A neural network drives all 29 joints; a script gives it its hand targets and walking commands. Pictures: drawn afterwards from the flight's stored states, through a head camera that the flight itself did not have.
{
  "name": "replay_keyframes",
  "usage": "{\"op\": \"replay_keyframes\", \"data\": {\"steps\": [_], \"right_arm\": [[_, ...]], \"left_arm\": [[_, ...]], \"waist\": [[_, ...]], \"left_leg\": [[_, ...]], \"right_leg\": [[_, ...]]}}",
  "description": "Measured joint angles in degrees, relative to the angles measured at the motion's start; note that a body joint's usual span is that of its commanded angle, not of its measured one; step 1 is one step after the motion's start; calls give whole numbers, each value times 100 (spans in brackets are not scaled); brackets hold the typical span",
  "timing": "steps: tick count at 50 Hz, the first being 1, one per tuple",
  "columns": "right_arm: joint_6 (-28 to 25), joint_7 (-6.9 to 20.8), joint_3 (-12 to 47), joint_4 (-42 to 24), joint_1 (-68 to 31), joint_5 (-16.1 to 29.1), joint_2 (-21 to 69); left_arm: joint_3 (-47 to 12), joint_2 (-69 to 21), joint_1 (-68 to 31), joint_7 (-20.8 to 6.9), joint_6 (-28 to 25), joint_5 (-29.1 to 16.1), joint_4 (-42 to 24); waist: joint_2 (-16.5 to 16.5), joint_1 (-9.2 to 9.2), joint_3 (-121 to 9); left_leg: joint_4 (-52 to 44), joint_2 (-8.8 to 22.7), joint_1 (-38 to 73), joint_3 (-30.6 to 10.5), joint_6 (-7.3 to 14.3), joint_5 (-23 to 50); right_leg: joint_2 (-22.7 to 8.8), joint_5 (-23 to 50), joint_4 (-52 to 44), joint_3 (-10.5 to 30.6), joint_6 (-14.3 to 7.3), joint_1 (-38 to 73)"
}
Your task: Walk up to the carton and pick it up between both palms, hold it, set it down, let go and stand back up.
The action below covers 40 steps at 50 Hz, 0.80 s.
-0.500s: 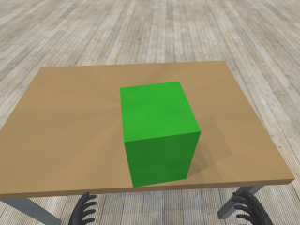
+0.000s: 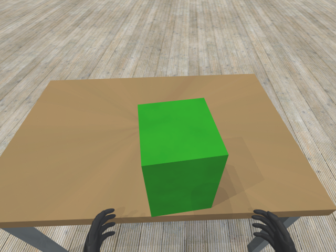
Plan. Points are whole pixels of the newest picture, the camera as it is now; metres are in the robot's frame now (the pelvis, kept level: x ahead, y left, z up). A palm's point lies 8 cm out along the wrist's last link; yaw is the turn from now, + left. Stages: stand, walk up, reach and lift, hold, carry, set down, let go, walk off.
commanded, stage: reach and lift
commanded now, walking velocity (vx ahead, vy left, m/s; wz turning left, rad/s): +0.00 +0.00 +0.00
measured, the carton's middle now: (176, 159) +0.36 +0.00 +0.01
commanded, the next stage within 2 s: none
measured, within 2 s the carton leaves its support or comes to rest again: neither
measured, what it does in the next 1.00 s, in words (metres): stands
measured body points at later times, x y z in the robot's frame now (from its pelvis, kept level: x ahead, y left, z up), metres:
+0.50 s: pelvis -0.01 -0.01 +0.00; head -0.02 -0.02 +0.45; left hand +0.21 +0.18 +0.00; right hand +0.21 -0.22 -0.01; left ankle -0.03 +0.13 -0.75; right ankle +0.03 -0.12 -0.75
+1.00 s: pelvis -0.01 +0.00 +0.00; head +0.00 -0.01 +0.45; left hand +0.27 +0.18 +0.07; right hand +0.28 -0.21 +0.06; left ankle -0.03 +0.13 -0.75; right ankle +0.03 -0.12 -0.75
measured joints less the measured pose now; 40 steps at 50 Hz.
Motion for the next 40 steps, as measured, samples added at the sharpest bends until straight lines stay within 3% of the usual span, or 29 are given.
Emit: {"op": "replay_keyframes", "data": {"steps": [10, 16, 26, 33, 40], "right_arm": [[-394, 40, 151, -112, -70, 243, 121], [-286, 12, 150, -151, -275, 193, 188], [573, -285, 201, -1060, -711, 335, -49], [1371, -392, 173, -1676, -981, 339, -63], [2034, -508, 100, -2236, -1191, 405, 67]], "left_arm": [[-159, -177, -8, 135, -568, -66, 48], [-259, -142, -221, 219, -598, -195, 116], [-92, -35, -852, 254, 484, -410, -630], [138, -61, -1182, 137, 1487, -296, -1153], [269, -138, -1303, 196, 2390, -285, -1944]], "waist": [[-71, -12, 37], [-38, -65, -14], [25, -44, 16], [-135, 34, 87], [-136, 88, 217]], "left_leg": [[161, -39, -248, -43, 5, 13], [185, -63, -349, -48, -6, 36], [29, -26, -192, -16, -34, 111], [-283, 6, -26, 30, -51, 285], [-397, -29, -86, 101, -31, 366]], "right_leg": [[-49, -63, 272, -30, -16, -284], [-75, -102, 408, -27, -33, -435], [-27, -54, 321, 2, -54, -327], [24, 109, 50, 37, -86, -199], [2, 207, -51, 109, -54, -288]]}}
